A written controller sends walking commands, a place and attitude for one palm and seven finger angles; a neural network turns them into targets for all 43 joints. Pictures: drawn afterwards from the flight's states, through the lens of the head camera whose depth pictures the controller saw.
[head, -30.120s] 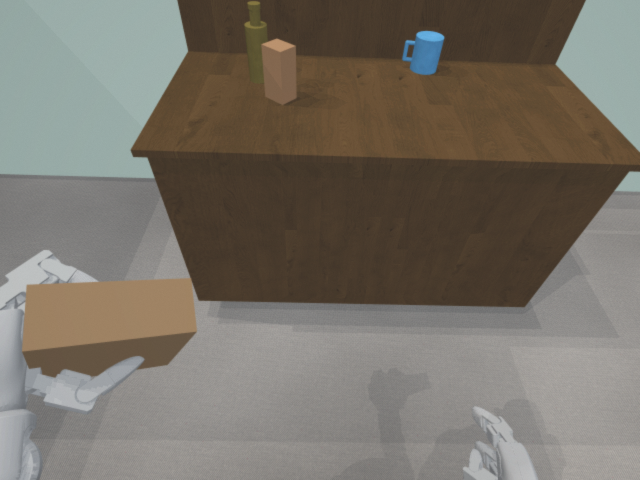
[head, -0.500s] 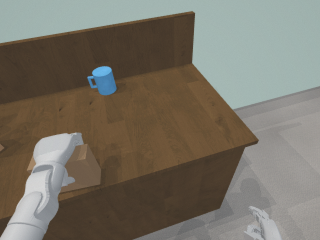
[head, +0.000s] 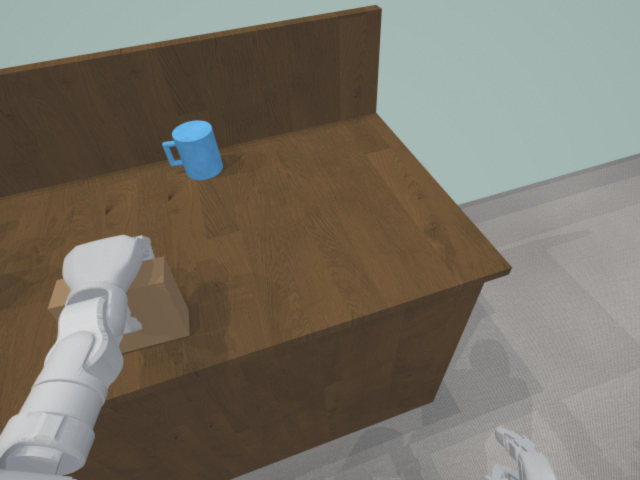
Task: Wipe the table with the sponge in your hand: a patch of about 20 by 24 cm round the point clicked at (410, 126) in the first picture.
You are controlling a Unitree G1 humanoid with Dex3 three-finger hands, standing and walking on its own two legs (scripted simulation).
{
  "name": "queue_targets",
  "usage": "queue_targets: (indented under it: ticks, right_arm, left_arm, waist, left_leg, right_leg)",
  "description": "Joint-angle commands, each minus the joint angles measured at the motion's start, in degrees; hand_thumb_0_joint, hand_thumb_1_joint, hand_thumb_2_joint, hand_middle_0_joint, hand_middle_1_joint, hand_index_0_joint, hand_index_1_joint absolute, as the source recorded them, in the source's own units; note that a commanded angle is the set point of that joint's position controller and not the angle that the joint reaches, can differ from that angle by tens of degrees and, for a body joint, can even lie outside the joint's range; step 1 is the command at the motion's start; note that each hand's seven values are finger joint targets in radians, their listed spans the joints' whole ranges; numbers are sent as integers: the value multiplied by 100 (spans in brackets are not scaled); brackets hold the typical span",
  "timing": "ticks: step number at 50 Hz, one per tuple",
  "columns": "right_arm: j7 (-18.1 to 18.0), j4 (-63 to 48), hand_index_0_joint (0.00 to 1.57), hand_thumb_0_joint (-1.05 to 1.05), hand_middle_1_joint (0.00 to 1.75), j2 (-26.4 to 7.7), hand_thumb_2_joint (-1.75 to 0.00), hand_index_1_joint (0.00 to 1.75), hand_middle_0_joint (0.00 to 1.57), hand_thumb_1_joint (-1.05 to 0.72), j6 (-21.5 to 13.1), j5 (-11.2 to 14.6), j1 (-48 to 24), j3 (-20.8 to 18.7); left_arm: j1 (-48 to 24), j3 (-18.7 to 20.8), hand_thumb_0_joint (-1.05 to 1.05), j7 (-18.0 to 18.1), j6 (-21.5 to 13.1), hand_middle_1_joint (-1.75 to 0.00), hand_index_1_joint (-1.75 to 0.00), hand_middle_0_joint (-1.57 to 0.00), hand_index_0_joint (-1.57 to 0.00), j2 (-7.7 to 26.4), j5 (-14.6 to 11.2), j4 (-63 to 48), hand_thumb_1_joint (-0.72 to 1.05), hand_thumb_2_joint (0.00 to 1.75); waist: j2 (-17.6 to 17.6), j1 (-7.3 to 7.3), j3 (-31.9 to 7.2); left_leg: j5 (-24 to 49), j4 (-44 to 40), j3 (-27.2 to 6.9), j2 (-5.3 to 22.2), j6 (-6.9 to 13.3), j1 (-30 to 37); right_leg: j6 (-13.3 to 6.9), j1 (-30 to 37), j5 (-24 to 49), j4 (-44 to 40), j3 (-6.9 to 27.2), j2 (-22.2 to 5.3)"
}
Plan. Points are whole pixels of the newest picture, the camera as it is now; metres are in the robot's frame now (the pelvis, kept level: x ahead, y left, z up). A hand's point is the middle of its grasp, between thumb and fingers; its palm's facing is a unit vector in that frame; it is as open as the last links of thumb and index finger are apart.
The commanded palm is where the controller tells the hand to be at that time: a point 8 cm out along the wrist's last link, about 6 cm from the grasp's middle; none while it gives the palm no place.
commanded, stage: wipe forward along the first lane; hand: left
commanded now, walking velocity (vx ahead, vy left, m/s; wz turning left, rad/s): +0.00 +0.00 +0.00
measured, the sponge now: (132, 318) +0.31 +0.31 +0.01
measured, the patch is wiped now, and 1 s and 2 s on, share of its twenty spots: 0.15 0.45 0.50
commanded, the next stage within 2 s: slide across to the middle lane in 1.16 s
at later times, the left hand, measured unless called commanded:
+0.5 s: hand (124, 264) +0.37 +0.33 +0.06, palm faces -0.12 -0.02 -0.99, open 9.5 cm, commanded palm +0.36 +0.33 +0.11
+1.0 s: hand (121, 234) +0.42 +0.36 +0.06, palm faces -0.14 +0.01 -0.99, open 9.5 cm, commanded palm +0.41 +0.35 +0.11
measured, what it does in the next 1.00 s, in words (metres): stands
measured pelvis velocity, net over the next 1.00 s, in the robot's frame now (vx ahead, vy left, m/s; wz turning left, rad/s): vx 0.00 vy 0.02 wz -0.02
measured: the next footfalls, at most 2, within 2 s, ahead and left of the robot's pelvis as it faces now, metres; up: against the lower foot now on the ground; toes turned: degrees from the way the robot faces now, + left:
none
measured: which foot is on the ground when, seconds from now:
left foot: down 0.00-1.00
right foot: down 0.00-1.00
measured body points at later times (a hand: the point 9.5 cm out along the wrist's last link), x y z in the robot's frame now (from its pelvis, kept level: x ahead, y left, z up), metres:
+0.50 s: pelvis -0.01 +0.00 -0.01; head +0.02 -0.02 +0.44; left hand +0.37 +0.33 +0.11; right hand +0.11 -0.26 -0.14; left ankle +0.02 +0.11 -0.74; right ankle +0.00 -0.09 -0.74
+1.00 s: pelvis +0.00 +0.02 -0.01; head +0.06 +0.01 +0.44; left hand +0.43 +0.35 +0.12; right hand +0.06 -0.26 -0.14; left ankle +0.02 +0.11 -0.74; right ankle +0.00 -0.09 -0.74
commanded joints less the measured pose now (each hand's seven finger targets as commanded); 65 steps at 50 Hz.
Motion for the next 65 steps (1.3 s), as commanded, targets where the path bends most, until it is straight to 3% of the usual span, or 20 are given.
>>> queue_targets:
  ticks: [1, 4, 8, 9, 12, 18, 19, 21, 24, 34, 41, 44, 46, 53, 54, 55, 59, 61, 62, 65]
  right_arm:
    - [-7, -744, 20, 0, 30, -786, -90, 30, 20, -90, -169, 31, -471, -319]
    - [-5, -721, 20, 0, 30, -848, -90, 30, 20, -90, -127, 36, -442, -331]
    - [11, -675, 20, 0, 30, -840, -90, 30, 20, -90, -98, 49, -267, -369]
    - [9, -653, 20, 0, 30, -869, -90, 30, 20, -90, -86, 46, -272, -374]
    - [8, -606, 20, 0, 30, -887, -90, 30, 20, -90, -65, 81, -131, -362]
    - [-8, -560, 20, 0, 30, -897, -90, 30, 20, -90, -52, 78, 108, -378]
    - [-15, -542, 20, 0, 30, -926, -90, 30, 20, -90, -45, 77, 100, -372]
    - [-10, -524, 20, 0, 30, -905, -90, 30, 20, -90, -52, 78, 236, -378]
    - [-5, -520, 20, 0, 30, -939, -90, 30, 20, -90, -28, 78, 267, -369]
    - [37, -469, 20, 0, 30, -967, -90, 30, 20, -90, -23, 69, 569, -371]
    - [40, -364, 20, 0, 30, -1029, -90, 30, 20, -90, -17, 72, 825, -398]
    - [62, -330, 20, 0, 30, -1051, -90, 30, 20, -90, -11, 53, 894, -396]
    - [95, -325, 20, 0, 30, -1029, -90, 30, 20, -90, -22, 42, 971, -425]
    - [110, -325, 20, 0, 30, -1066, -90, 30, 20, -90, 32, 41, 1081, -417]
    - [105, -301, 20, 0, 30, -1091, -90, 30, 20, -90, 39, 23, 1074, -411]
    - [99, -291, 20, 0, 30, -1092, -90, 30, 20, -90, 47, 42, 1116, -409]
    - [133, -264, 20, 0, 30, -1102, -90, 30, 20, -90, 57, -6, 1204, -431]
    - [155, -272, 20, 0, 30, -1083, -90, 30, 20, -90, 63, -16, 1288, -444]
    - [164, -246, 20, 0, 30, -1100, -90, 30, 20, -90, 67, -21, 1307, -446]
    - [185, -312, 20, 0, 30, -1032, -90, 30, 20, -90, 68, -42, 1314, -497]
  left_arm:
    - [-1784, 555, 0, 324, -13, -160, -160, -120, -120, 1475, 190, -496, 10, 130]
    - [-1842, 809, 0, 352, -30, -160, -160, -120, -120, 1812, 196, -313, 10, 130]
    - [-2028, 578, 0, 416, -106, -160, -160, -120, -120, 1601, 263, -38, 10, 130]
    - [-2009, 835, 0, 425, -119, -160, -160, -120, -120, 1869, 272, 28, 10, 130]
    - [-2352, 542, 0, 431, -125, -160, -160, -120, -120, 1690, 256, 449, 10, 130]
    - [-2943, 611, 0, 476, -299, -160, -160, -120, -120, 1943, 387, 1000, 10, 130]
    - [-3096, 830, 0, 476, -350, -160, -160, -120, -120, 2241, 410, 1044, 10, 130]
    - [-3309, 652, 0, 507, -433, -160, -160, -120, -120, 2102, 427, 1208, 10, 130]
    - [-3432, 911, 0, 533, -486, -160, -160, -120, -120, 2476, 453, 1427, 10, 130]
    - [-4060, 691, 0, 522, -572, -160, -160, -120, -120, 2478, 574, 1832, 10, 130]
    - [-4360, 829, 0, 583, -660, -160, -160, -120, -120, 2779, 514, 2166, 10, 130]
    - [-4509, 873, 0, 578, -681, -160, -160, -120, -120, 2910, 647, 2228, 10, 130]
    - [-4446, 631, 0, 577, -674, -160, -160, -120, -120, 2604, 654, 2248, 10, 130]
    - [-4585, 762, 0, 519, -667, -160, -160, -120, -120, 2810, 558, 2393, 10, 130]
    - [-4612, 1001, 0, 512, -690, -160, -160, -120, -120, 3066, 556, 2392, 10, 130]
    - [-4761, 821, 0, 508, -676, -160, -160, -120, -120, 2988, 624, 2479, 10, 130]
    - [-4866, 857, 0, 504, -710, -160, -160, -120, -120, 3022, 778, 2512, 10, 130]
    - [-4942, 548, 0, 494, -676, -160, -160, -120, -120, 2711, 815, 2544, 10, 130]
    - [-5019, 650, 0, 494, -666, -160, -160, -120, -120, 2854, 824, 2562, 10, 130]
    - [-4951, 469, 0, 431, -716, -160, -160, -120, -120, 2455, 679, 2160, 10, 130]
  waist:
    - [-456, -108, -1241]
    - [-442, -46, -1281]
    - [-416, -177, -1264]
    - [-416, -105, -1285]
    - [-465, -270, -1053]
    - [-535, -337, -1277]
    - [-489, -306, -1366]
    - [-438, -393, -1416]
    - [-414, -355, -1549]
    - [-62, -520, -1698]
    - [-315, -637, -1714]
    - [-41, -603, -1797]
    - [-22, -644, -1911]
    - [-165, -664, -1956]
    - [-123, -598, -2030]
    - [-167, -726, -1920]
    - [69, -693, -2071]
    - [135, -781, -2027]
    - [146, -767, -2044]
    - [365, -670, -2546]
  left_leg:
    - [835, -192, 3, -176, 215, 442]
    - [770, -185, 9, -189, 222, 287]
    - [696, -105, 26, -182, 235, 218]
    - [695, -125, 3, -169, 234, 193]
    - [379, -111, 10, -160, 234, 35]
    - [215, -5, 8, -162, 266, -113]
    - [262, -2, 0, -148, 267, -137]
    - [262, 58, 12, -145, 270, -143]
    - [279, 78, 9, -147, 268, -282]
    - [396, 181, -34, -95, 266, -266]
    - [336, 256, -4, -62, 295, -432]
    - [531, 251, -64, -40, 265, -355]
    - [662, 335, -41, -28, 273, -213]
    - [814, 342, -72, -7, 258, -244]
    - [975, 330, -89, 9, 259, -218]
    - [929, 349, -107, 5, 255, -217]
    - [1284, 410, -167, 51, 211, -22]
    - [1310, 461, -195, 62, 183, 117]
    - [1311, 474, -210, 82, 176, 115]
    - [1956, 534, -283, 124, 77, 624]
  right_leg:
    - [-104, 202, 1170, -377, 244, 45]
    - [-112, 239, 1197, -379, 334, 34]
    - [-85, 62, 1092, -315, 262, 31]
    - [-113, 82, 1069, -335, 298, 44]
    - [-71, -190, 725, -345, 249, 37]
    - [-51, -289, 538, -294, 281, 34]
    - [-68, -243, 600, -295, 335, 34]
    - [-52, -317, 613, -228, 288, 36]
    - [-54, -229, 671, -240, 351, 39]
    - [-71, -519, 736, -173, 305, 59]
    - [-17, -542, 763, -143, 308, 55]
    - [-82, -674, 814, -80, 272, 84]
    - [-63, -727, 907, -56, 262, 91]
    - [-51, -699, 1042, -51, 225, 105]
    - [-82, -640, 1169, -36, 236, 106]
    - [-60, -777, 1075, -11, 203, 116]
    - [-115, -983, 1158, 55, 172, 136]
    - [-107, -1197, 1030, 69, 119, 166]
    - [-112, -1226, 1030, 71, 119, 164]
    - [-136, -1157, 1258, 144, 77, 183]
